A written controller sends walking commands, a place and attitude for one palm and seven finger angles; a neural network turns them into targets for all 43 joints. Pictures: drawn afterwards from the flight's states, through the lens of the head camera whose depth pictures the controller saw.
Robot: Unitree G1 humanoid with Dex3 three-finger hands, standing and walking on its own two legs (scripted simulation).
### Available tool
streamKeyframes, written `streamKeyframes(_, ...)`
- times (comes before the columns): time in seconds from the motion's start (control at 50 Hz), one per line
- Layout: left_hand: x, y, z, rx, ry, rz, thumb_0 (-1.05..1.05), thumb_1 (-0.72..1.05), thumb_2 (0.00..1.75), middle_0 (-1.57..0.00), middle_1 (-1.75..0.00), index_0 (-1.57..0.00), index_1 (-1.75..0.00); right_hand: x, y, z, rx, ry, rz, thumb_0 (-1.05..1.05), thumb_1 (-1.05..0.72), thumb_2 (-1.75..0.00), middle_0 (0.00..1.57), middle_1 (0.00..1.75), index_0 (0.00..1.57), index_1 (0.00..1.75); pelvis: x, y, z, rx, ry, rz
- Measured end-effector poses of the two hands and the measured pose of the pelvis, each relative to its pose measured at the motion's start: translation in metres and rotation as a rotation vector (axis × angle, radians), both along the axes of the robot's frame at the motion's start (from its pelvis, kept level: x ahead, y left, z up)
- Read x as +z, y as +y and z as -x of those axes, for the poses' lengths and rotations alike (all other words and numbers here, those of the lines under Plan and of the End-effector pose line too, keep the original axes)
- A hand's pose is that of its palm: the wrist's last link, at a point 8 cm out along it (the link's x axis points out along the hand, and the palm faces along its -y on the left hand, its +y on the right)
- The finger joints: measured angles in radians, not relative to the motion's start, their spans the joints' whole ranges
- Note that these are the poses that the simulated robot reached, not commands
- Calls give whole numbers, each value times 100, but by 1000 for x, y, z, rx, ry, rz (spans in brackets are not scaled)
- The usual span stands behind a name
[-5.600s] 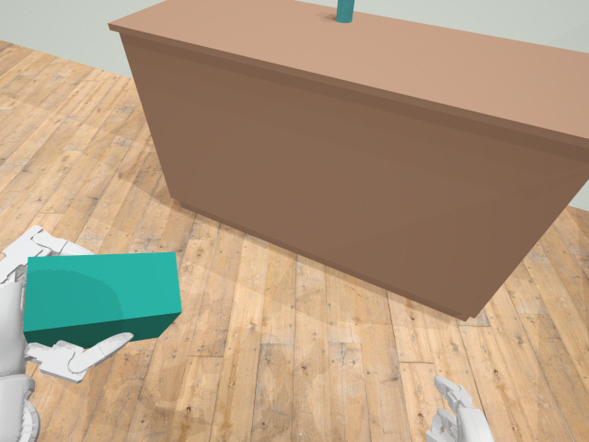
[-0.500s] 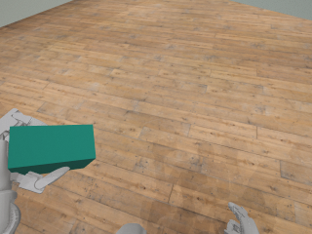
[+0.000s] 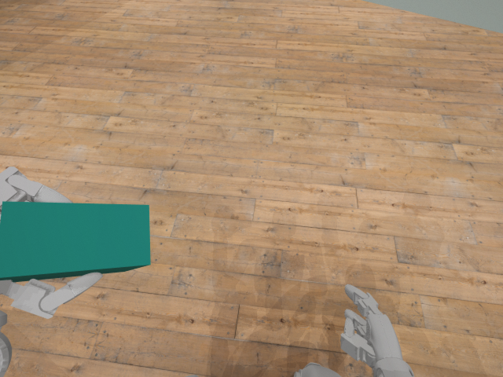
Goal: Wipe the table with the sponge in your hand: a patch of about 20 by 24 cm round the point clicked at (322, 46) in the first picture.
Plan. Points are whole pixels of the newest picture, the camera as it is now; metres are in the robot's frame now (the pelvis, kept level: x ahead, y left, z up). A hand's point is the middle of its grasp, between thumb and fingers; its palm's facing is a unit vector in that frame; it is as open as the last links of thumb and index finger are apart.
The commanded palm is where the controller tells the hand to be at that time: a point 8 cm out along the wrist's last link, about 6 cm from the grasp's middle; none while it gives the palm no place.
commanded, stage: turn to face it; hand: left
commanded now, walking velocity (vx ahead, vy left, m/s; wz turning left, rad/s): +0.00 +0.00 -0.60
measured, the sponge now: (97, 243) +0.23 +0.20 +0.16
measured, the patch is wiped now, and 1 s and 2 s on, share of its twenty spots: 0.00 0.00 0.00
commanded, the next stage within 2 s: none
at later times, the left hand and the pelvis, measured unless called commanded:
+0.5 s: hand (147, 242) +0.23 +0.13 +0.19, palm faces +0.17 -0.87 -0.47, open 10.5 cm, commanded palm +0.19 +0.18 +0.18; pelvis -0.04 -0.04 +0.00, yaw -16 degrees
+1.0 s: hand (281, 312) +0.17 -0.01 +0.17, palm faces -0.17 -0.85 -0.50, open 10.5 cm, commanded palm +0.14 +0.09 +0.18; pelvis -0.15 -0.06 -0.01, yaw -34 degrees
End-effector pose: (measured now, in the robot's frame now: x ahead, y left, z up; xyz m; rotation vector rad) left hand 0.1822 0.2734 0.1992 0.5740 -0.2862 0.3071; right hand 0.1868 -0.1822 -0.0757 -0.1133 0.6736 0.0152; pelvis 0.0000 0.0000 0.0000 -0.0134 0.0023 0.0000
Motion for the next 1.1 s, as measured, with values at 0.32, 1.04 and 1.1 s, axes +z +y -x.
streamKeyframes(0.32,5,-91,-28,-180,52,-64,-1,-53,100,-69,-134,-71,-134,-27,-142,94,-312,187,104,1,-91,-89,20,30,20,30,-4,-46,21,-175,-4,-54)
streamKeyframes(1.04,-9,-239,26,-672,34,-40,-1,-53,100,-69,-134,-71,-134,-41,-151,358,-720,237,1,1,-90,-89,21,30,21,30,-10,-56,158,-628,-21,-20)
streamKeyframes(1.1,2,-248,36,-740,19,-84,-1,-53,100,-69,-134,-71,-134,-28,-164,388,-794,249,49,1,-90,-89,21,30,20,30,-6,-57,165,-670,-11,-36)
